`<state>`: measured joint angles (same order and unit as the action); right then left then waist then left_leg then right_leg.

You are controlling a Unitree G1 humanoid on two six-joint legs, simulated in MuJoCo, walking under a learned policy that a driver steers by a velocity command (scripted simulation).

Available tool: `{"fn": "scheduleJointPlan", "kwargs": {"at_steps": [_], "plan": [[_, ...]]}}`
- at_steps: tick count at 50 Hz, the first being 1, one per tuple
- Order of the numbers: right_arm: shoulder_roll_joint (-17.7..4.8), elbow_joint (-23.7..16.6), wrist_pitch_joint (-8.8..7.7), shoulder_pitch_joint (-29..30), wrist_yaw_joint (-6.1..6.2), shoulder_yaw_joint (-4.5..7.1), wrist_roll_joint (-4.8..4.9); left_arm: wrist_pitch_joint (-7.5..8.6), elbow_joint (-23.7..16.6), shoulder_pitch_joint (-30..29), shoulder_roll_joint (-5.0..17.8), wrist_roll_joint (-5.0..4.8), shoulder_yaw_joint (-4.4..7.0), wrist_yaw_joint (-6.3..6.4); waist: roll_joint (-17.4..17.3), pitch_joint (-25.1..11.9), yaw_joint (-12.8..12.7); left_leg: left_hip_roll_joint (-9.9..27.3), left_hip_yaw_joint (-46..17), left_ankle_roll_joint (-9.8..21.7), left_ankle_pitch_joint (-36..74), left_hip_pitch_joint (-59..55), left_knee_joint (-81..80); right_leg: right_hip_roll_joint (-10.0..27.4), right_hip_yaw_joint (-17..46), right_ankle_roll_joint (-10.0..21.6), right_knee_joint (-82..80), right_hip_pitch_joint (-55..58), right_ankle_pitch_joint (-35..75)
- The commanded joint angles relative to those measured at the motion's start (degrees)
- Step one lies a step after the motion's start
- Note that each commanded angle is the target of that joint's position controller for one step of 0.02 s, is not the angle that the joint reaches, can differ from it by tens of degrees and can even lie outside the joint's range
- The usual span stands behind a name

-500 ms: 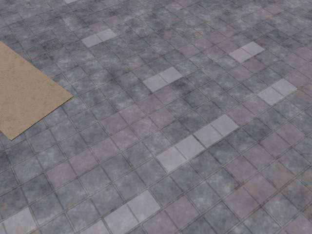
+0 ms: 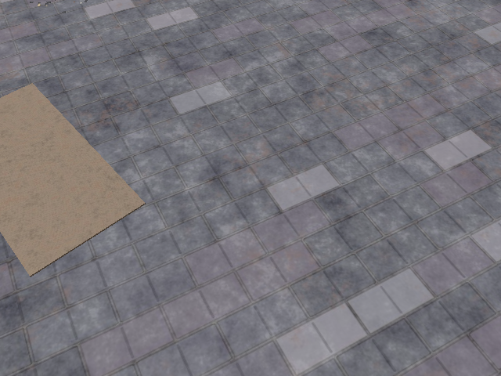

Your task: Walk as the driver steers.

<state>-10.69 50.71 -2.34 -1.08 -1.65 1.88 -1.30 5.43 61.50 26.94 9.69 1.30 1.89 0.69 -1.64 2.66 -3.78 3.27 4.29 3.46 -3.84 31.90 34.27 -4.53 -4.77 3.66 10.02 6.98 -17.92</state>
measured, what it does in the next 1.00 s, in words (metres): walks ahead: left foot, then right foot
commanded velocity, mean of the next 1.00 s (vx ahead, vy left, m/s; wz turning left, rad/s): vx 0.50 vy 0.00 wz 0.00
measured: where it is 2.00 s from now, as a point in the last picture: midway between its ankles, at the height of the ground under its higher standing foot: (280, 180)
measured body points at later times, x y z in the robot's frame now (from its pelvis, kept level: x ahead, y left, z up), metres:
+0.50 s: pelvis +0.27 +0.02 +0.01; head +0.29 +0.03 +0.46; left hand +0.43 +0.25 -0.12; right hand +0.19 -0.21 -0.14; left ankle +0.17 +0.09 -0.73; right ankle +0.43 -0.11 -0.69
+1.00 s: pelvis +0.54 -0.02 +0.01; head +0.56 -0.03 +0.46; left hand +0.48 +0.22 -0.13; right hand +0.67 -0.26 -0.12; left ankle +0.69 +0.13 -0.68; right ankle +0.47 -0.08 -0.73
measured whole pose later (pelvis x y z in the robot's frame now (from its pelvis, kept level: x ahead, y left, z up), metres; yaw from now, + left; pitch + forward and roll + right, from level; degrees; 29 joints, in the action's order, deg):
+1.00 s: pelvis +0.54 -0.02 +0.01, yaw +0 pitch +0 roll -1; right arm -12.2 53.0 -1.7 -6.3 -1.7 2.7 -1.5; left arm 5.4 60.6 25.4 10.0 0.6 2.1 -0.1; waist -2.5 1.8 -2.2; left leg 6.6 1.4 1.0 -2.8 36.4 45.0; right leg -5.2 -5.2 5.3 10.4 1.0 -12.0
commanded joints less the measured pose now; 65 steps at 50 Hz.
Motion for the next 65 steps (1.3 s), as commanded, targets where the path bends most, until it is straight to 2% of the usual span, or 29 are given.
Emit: {"fn": "scheduleJointPlan", "kwargs": {"at_steps": [1, 3, 4, 5, 6, 7, 8, 10, 14, 19, 26, 29, 31, 32, 33, 34, 35, 36, 38, 42, 47, 54, 57, 59, 60, 61, 62, 63, 65], "plan": [[-5.14, -2.79, -1.52, -1.22, 0.64, 1.42, 0.06, 0.14, -0.87, 1.30, 9.28, 0.36, 1.76, 0.66, 6.19, 1.16, 4.19, -3.29, 1.53, 2.92, -5.77, -4.67, -3.49, 17.61, 5.16, 6.20, 8.43, 0.79, 51.40], [-8.06, 2.98, -2.55, -18.90, 1.66, 3.02, -0.92, -0.13, -1.42, -0.44, 9.08, -0.15, 1.59, 0.42, 3.77, -8.21, 11.30, -3.28, 0.09, 6.07, -3.04, -27.61, -7.99, 14.05, 2.28, 4.19, 28.90, -7.29, 49.32], [-13.85, 4.31, -2.87, -28.05, 2.29, 4.50, -2.41, -0.05, -3.69, 1.15, 5.66, -1.62, 0.60, -0.03, -4.27, -16.32, 12.80, 12.09, -18.83, 10.43, -8.43, -44.32, -9.36, 9.05, -0.75, 2.23, 48.48, -23.07, 25.73], [-15.91, 4.62, -1.95, -27.55, 1.66, 5.20, -1.04, 0.03, -3.46, 5.43, 4.88, -2.55, 1.04, -0.54, -13.42, -21.37, 10.10, 21.90, -43.76, 17.01, -9.27, -51.36, -18.17, -0.89, 2.32, 1.13, 65.13, -37.81, -12.13], [-13.34, 3.34, -1.45, -20.21, 1.34, 4.59, 0.45, -0.39, -4.09, 0.11, 8.55, -1.10, 1.97, -0.31, -3.84, -13.11, 7.86, 18.86, -36.89, 14.84, -13.14, -44.25, -18.94, 3.92, 7.86, 2.06, 67.54, -42.88, -8.00], [-9.31, 2.47, -1.70, -15.30, 1.16, 3.45, 0.68, -0.10, -5.43, -4.57, 7.71, -0.78, 1.87, -0.63, -0.81, -6.20, 6.89, 16.75, -29.11, 13.29, -11.96, -35.70, -20.68, 6.05, 7.73, 2.09, 65.23, -43.46, -3.22], [-6.50, 2.66, -2.06, -13.20, 1.09, 2.61, 0.40, -0.13, -5.52, -5.80, 6.33, -0.76, 1.73, -0.81, 0.77, -2.26, 4.94, 13.86, -23.41, 10.87, -8.16, -29.11, -23.04, 8.12, 7.46, 1.99, 61.07, -41.19, -0.21], [-4.01, 4.28, -2.87, -13.79, 1.55, 1.65, 0.54, -1.64, -5.05, -4.40, 4.52, 0.77, 1.57, -1.39, -1.14, -0.73, 2.24, 9.86, -16.14, 8.14, -2.41, -22.85, -24.96, 9.76, 7.13, 0.81, 56.03, -36.10, 1.86], [-6.86, 6.34, -4.01, -19.00, 1.72, 1.98, 0.77, -3.24, -7.02, -9.28, 4.47, 0.98, 1.64, -2.19, -1.08, 0.48, 1.86, 8.47, -11.60, 8.86, 3.58, -22.86, -27.43, 10.78, 4.92, -1.29, 50.93, -40.08, 6.52], [-6.48, 7.37, -3.78, -23.77, 1.67, 1.46, 0.79, -3.27, -11.28, -21.44, 4.63, 0.23, 1.16, -2.45, -1.25, 2.81, 4.57, 6.62, -8.01, 7.92, 8.53, -26.63, -28.64, 11.01, 2.58, -3.03, 36.90, -44.80, 15.36], [-7.25, 9.62, -3.41, -29.18, 2.48, 1.46, 0.02, -2.48, -14.98, -30.44, 5.05, -0.05, 0.66, -2.28, -2.36, 3.85, 6.90, 9.23, -6.39, 7.84, 18.93, -37.65, -24.75, 8.17, 0.58, -0.43, 24.47, -43.88, 14.95], [-8.57, 9.63, -3.20, -26.78, 2.90, 1.85, -0.28, -1.65, -13.97, -25.11, 6.33, -0.03, 1.38, -1.76, -3.10, 1.23, 3.53, 9.78, -4.74, 6.28, 35.89, -39.24, -16.40, 4.80, -0.84, 2.47, 20.86, -34.26, 8.53], [-8.40, 9.13, -2.87, -25.09, 2.70, 1.71, 0.17, -0.61, -8.24, -7.72, 9.08, 0.91, 2.94, -0.77, -0.68, -7.92, -3.50, 6.22, -1.79, 4.29, 35.14, -31.99, 3.69, 4.21, 0.02, 5.49, 16.21, -12.10, 10.94], [-4.99, 6.85, -2.95, -26.60, 2.25, 0.72, 1.61, -0.26, -6.81, 1.61, 14.77, 2.44, 4.40, -0.12, 7.12, -15.98, -5.17, 1.60, 1.08, 2.33, 12.75, -16.30, 22.97, 19.17, 18.17, 9.78, 15.01, 4.81, 5.71], [-2.88, 7.09, -2.88, -31.73, 1.83, 0.76, 2.48, -0.89, -6.47, 1.73, 17.62, 1.71, 5.14, -0.70, 15.85, -20.65, -2.32, -8.31, -1.76, 1.29, -28.00, -0.96, 38.98, 29.98, 42.67, 16.22, 7.04, 12.53, 5.93], [-7.29, 6.61, -2.45, -25.80, 2.05, 1.95, 1.04, -1.45, -7.33, -4.85, 14.50, -0.21, 4.51, -1.01, 6.36, -13.16, -0.48, -3.88, -7.94, 2.32, -23.05, 3.61, 41.56, 26.24, 37.70, 13.58, 5.68, 5.57, 0.12], [-6.79, 5.20, -2.79, -21.58, 1.67, 1.94, 0.78, -1.32, -8.35, -10.35, 10.71, -0.61, 3.42, -1.19, 4.42, -5.79, 1.08, -1.67, -7.46, 2.40, -17.40, 4.11, 39.08, 24.23, 29.47, 11.74, 3.67, -3.45, 1.30], [-5.63, 5.06, -2.81, -20.13, 1.50, 1.82, 0.71, -0.97, -8.43, -12.85, 7.99, -0.39, 2.63, -1.34, 3.12, -2.63, 2.70, 0.26, -7.11, 2.31, -13.98, 2.02, 35.71, 21.38, 23.95, 9.74, 1.41, -9.33, 5.16], [-3.87, 5.65, -1.43, -21.71, 0.89, 1.64, -0.69, -0.31, -6.99, -12.55, 5.34, -0.68, 1.68, -0.93, 5.05, -1.07, 5.37, 1.96, -6.56, 1.00, -11.76, -2.96, 31.31, 17.52, 16.47, 7.34, -0.74, -15.67, 11.37], [-3.60, 3.84, 0.16, -16.84, 0.08, 1.70, -0.95, 0.87, -4.70, -6.95, 7.98, -0.84, 1.98, -0.65, 4.54, 0.33, 5.70, 3.05, -4.41, -1.15, -7.41, 1.03, 26.79, 16.19, 11.93, 8.15, -3.13, -15.67, 17.88], [-3.92, -0.25, 0.24, -4.95, -0.13, 1.28, -0.27, 0.67, -3.57, -1.99, 7.58, -0.84, 1.44, -0.64, 4.49, 2.69, 3.09, 3.37, -2.23, -2.89, 1.06, 6.55, 13.73, 14.52, 8.57, 7.43, -4.25, -11.69, 23.31], [-4.04, -4.02, -0.56, 4.49, 0.04, 0.57, 0.03, 0.32, -1.23, 3.47, 8.22, -0.06, 1.33, 0.16, 5.48, 3.89, 0.64, 0.33, 0.10, -0.34, 1.39, 5.40, 0.47, 16.82, 6.69, 7.57, -0.75, -1.12, 33.90], [-5.28, -3.38, -1.36, 0.14, 0.51, 1.19, 0.07, 0.11, -1.17, 1.11, 9.48, 0.28, 1.69, 0.60, 6.14, 1.74, 3.71, -2.73, 1.32, 2.56, -4.95, -2.95, -3.06, 17.64, 5.19, 6.25, 6.69, 0.97, 50.03], [-7.51, 1.94, -2.29, -15.94, 1.49, 2.59, -0.55, -0.25, -1.48, -0.85, 9.76, 0.00, 1.71, 0.43, 4.31, -6.59, 10.42, -5.06, 1.91, 5.32, -3.01, -22.67, -8.13, 14.70, 2.52, 4.34, 24.99, -3.66, 53.68], [-12.16, 4.09, -2.70, -26.45, 2.16, 3.93, -2.04, -0.16, -3.37, -0.95, 7.98, -0.65, 1.05, 0.20, -0.78, -13.86, 13.55, 6.73, -10.95, 8.43, -6.44, -38.27, -8.46, 11.72, 0.56, 3.19, 42.06, -15.99, 34.49], [-17.10, 4.49, -2.32, -28.12, 1.85, 5.18, -2.12, -0.25, -3.89, 6.28, 2.62, -2.71, 0.30, -0.56, -14.27, -19.78, 9.68, 22.02, -39.89, 16.88, -9.40, -51.69, -15.69, -0.15, -0.20, 0.89, 62.88, -36.72, -10.65], [-14.13, 3.58, -1.60, -22.53, 1.35, 4.65, 0.10, -0.54, -3.78, 1.11, 8.35, -1.03, 1.74, -0.31, -3.51, -15.39, 8.84, 18.84, -40.30, 14.74, -14.00, -46.42, -18.71, 2.82, 8.35, 2.10, 66.43, -41.74, -9.80], [-10.83, 2.54, -1.63, -16.31, 1.23, 3.64, 0.55, -0.30, -5.48, -3.68, 8.23, -0.92, 1.95, -0.58, -1.76, -7.10, 6.73, 17.09, -30.77, 12.78, -13.24, -37.81, -19.89, 5.47, 8.08, 2.29, 64.73, -43.33, -4.17], [-6.03, 2.86, -2.48, -13.09, 1.23, 2.27, 0.35, -0.72, -5.42, -5.61, 6.21, -0.29, 1.79, -0.88, 0.09, -1.72, 3.92, 12.33, -19.75, 9.11, -4.41, -27.07, -23.38, 8.57, 7.88, 1.75, 58.86, -39.01, 0.93]]}}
